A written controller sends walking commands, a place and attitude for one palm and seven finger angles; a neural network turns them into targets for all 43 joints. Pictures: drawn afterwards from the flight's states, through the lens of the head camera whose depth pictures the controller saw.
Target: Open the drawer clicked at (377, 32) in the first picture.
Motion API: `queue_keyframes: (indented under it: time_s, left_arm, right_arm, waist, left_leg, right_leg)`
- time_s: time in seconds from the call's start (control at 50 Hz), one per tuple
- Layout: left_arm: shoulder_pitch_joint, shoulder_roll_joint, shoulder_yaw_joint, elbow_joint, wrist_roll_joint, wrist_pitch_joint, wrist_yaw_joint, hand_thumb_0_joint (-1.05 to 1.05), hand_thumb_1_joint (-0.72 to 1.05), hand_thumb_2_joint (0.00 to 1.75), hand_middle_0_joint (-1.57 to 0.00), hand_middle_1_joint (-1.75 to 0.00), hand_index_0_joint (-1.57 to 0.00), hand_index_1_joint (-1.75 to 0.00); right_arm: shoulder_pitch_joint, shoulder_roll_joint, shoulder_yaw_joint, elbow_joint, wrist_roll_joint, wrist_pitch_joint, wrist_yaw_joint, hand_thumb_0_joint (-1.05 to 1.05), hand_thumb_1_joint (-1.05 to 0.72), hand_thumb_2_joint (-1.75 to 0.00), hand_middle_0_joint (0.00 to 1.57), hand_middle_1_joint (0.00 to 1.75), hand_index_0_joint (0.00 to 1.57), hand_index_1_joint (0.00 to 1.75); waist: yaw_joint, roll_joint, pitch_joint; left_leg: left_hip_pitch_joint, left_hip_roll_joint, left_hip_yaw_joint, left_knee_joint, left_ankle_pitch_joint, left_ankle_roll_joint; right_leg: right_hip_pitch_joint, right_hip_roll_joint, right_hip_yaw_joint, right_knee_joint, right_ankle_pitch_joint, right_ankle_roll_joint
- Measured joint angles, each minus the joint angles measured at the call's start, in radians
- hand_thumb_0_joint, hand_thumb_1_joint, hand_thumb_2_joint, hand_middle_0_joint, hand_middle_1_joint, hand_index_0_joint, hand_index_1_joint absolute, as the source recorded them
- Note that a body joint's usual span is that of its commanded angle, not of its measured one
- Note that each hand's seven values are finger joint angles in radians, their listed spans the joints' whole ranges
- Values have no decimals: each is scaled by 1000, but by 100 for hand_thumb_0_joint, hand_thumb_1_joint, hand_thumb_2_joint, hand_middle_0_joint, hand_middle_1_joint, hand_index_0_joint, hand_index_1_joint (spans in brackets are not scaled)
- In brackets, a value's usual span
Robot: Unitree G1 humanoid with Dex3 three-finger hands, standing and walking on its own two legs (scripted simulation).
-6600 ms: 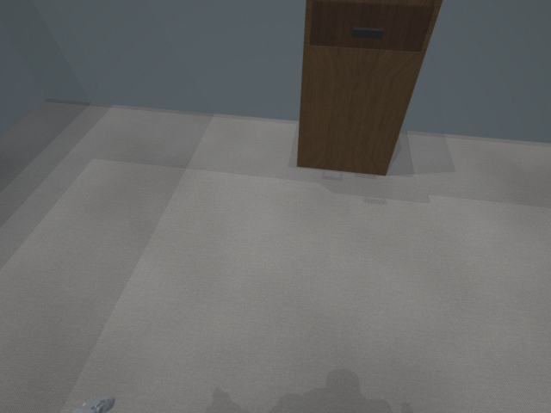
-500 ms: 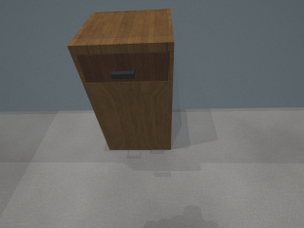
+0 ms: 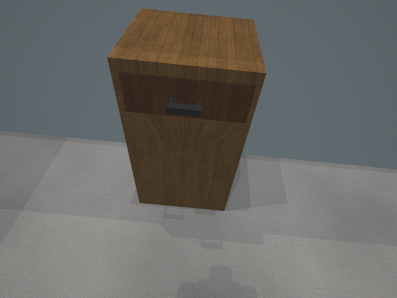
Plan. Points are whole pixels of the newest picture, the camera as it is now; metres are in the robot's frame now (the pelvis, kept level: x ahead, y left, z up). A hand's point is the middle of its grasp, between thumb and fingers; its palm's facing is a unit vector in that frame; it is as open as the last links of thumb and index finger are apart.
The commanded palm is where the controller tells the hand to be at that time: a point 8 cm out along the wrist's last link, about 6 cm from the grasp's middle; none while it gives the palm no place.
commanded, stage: take the last steps up to it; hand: left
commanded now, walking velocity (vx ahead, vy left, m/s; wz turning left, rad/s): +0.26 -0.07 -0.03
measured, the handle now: (184, 105) +0.70 +0.09 -0.03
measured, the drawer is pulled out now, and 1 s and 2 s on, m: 0.00 0.00 0.00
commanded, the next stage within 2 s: come to a stop and stand still in 0.28 s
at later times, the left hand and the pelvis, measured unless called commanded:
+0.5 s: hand (158, 256) +0.25 +0.11 -0.17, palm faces +0.03 -0.98 -0.22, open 7.2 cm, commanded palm none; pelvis +0.16 -0.06 -0.01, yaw +0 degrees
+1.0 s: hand (131, 291) +0.17 +0.16 -0.18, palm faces +0.04 -0.97 -0.23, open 7.4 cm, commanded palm none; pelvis +0.15 -0.04 +0.00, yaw -1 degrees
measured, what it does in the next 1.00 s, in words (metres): walks ahead: right foot, then left foot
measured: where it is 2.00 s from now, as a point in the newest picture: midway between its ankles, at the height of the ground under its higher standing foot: outside the picture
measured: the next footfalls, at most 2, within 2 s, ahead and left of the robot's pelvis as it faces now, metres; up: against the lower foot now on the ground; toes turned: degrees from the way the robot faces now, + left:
right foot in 0.34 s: +0.25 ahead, -0.15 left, +0.00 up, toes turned -9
left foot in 0.72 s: +0.25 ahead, +0.07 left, +0.00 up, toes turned +4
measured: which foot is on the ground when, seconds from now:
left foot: down 0.00-0.34, up 0.36-0.70, down 0.72-1.00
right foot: up 0.00-0.32, down 0.34-0.74, up 0.76-1.00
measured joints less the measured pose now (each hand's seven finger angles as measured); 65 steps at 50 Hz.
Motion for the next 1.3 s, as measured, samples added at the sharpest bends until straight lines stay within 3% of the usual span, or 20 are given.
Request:
queue_keyframes:
  time_s: [0.16, 0.3, 0.34, 0.42, 0.46, 0.58, 0.7, 0.74, 0.8, 0.88, 0.94, 1.0, 1.08, 1.14, 1.2, 1.3]
  left_arm:
    - [-170, 38, 15, -86, -5, 5, 1, 1, 92, 90, -19, -30, -19, -30]
    - [-253, 33, 8, -122, -9, -8, -4, 0, 92, 90, -19, -30, -19, -30]
    - [-257, 31, 3, -131, -7, -36, -4, 0, 91, 90, -19, -30, -19, -30]
    - [-244, -6, -11, -123, -16, -59, 7, 0, 91, 90, -20, -30, -19, -30]
    - [-220, -28, -18, -109, -17, -48, 19, 0, 91, 89, -20, -30, -20, -30]
    - [-189, -10, -10, -95, -12, -16, 44, -2, 95, 89, -20, -30, -20, -30]
    - [-167, 5, -1, -101, -7, 20, 44, -1, 93, 89, -20, -30, -20, -30]
    - [-158, 16, 3, -103, -11, 32, 43, -1, 92, 89, -20, -30, -20, -30]
    - [-150, 33, 7, -104, -17, 53, 45, 0, 91, 89, -20, -30, -20, -30]
    - [-133, 48, 11, -103, -14, 53, 37, 0, 91, 89, -20, -30, -20, -30]
    - [-111, 57, 13, -98, -13, 54, 32, 0, 91, 89, -20, -30, -20, -30]
    - [-91, 57, 10, -85, -12, 61, 27, 0, 91, 90, -20, -30, -20, -30]
    - [-78, 43, -5, -62, -15, 56, 25, 0, 91, 90, -20, -30, -19, -30]
    - [-64, 31, -19, -52, -14, 27, 27, 0, 91, 90, -20, -30, -19, -30]
    - [-47, -11, -35, -34, -13, 11, 28, 0, 91, 90, -20, -30, -19, -30]
    - [-8, -52, -40, -29, -13, -1, 26, 0, 91, 89, -20, -30, -20, -30]
  right_arm:
    - [127, 36, 11, 69, -4, 13, 3, 0, -92, -90, 20, 30, 20, 30]
    - [195, 39, 7, 107, -15, 33, 6, 1, -91, -90, 20, 30, 20, 30]
    - [213, 41, 8, 119, -7, 38, 11, 1, -91, -90, 20, 30, 20, 30]
    - [161, 20, 3, 119, 7, 68, 11, 1, -91, -90, 20, 30, 20, 30]
    - [123, 4, 2, 100, 4, 74, 7, 1, -91, -90, 20, 30, 20, 30]
    - [-5, -17, 1, 23, 11, 91, -2, 1, -91, -90, 19, 30, 20, 30]
    - [-107, -37, -10, -37, 9, 106, 2, 1, -92, -90, 19, 30, 20, 30]
    - [-120, -36, -9, -52, 5, 97, 5, 1, -92, -90, 19, 30, 20, 30]
    - [-132, -23, 5, -71, -4, 93, 2, 1, -92, -90, 20, 30, 20, 30]
    - [-139, -7, 23, -78, -5, 90, -7, 1, -91, -90, 20, 30, 20, 30]
    - [-134, 4, 28, -76, -1, 85, -8, 1, -91, -90, 20, 30, 20, 30]
    - [-122, 8, 27, -66, -1, 85, -5, 1, -91, -90, 20, 30, 20, 30]
    - [-97, -6, 12, -44, -4, 86, 3, 0, -92, -90, 20, 30, 21, 30]
    - [-62, -18, 3, -14, 1, 92, 11, 0, -92, -90, 20, 30, 20, 30]
    - [-12, -45, -2, 27, 3, 112, 18, 0, -92, -90, 20, 30, 20, 30]
    - [57, -61, 0, 57, -1, 118, 26, 1, -91, -90, 20, 30, 20, 30]
  waist:
    - [-33, 8, 8]
    - [-86, 51, 48]
    - [-84, 53, 52]
    - [-73, 84, 74]
    - [-63, 89, 63]
    - [-28, 80, 42]
    - [0, 60, 57]
    - [3, 42, 59]
    - [14, 16, 62]
    - [14, 14, 52]
    - [12, 13, 36]
    - [2, 22, 21]
    - [-22, 42, 6]
    - [-26, 39, -8]
    - [-21, 81, -20]
    - [-6, 76, -37]
  left_leg:
    - [120, -18, 0, -88, -28, -16]
    - [167, 26, 8, -3, -152, -69]
    - [127, 50, 2, 141, -224, -79]
    - [-113, 55, -110, 676, -286, -54]
    - [-201, 57, -122, 737, -236, -57]
    - [-276, 50, -131, 469, -173, -89]
    - [-224, 20, -124, 300, -103, -96]
    - [-185, 11, -114, 216, -7, -69]
    - [-178, 0, -97, 199, -6, -15]
    - [-164, 2, -97, 116, 45, -8]
    - [-158, 5, -91, 63, 82, -12]
    - [-156, 12, -88, 30, 107, -20]
    - [-162, 20, -89, 10, 132, -35]
    - [-179, 13, -83, 31, 133, -57]
    - [-182, 19, -120, 91, 16, -73]
    - [-184, 8, -141, 222, -59, -77]
  right_leg:
    - [-79, -20, 10, -171, 106, 20]
    - [26, 26, -29, -437, 86, -25]
    - [81, 41, -44, -504, 173, -50]
    - [109, 69, -75, -450, 74, -83]
    - [147, 79, -80, -505, 82, -73]
    - [193, 87, -80, -577, 97, -78]
    - [188, 72, -75, -519, 61, -56]
    - [172, 59, -72, -471, 35, -41]
    - [115, 75, 3, -291, -159, -18]
    - [59, 107, 79, -55, -168, 4]
    - [70, 99, 98, -20, -142, 23]
    - [124, 79, 91, -103, -158, 29]
    - [224, 61, 68, -328, -178, 18]
    - [321, 51, 56, -578, -63, -3]
    - [347, 72, 42, -608, -18, -20]
    - [368, 70, 60, -671, 12, -33]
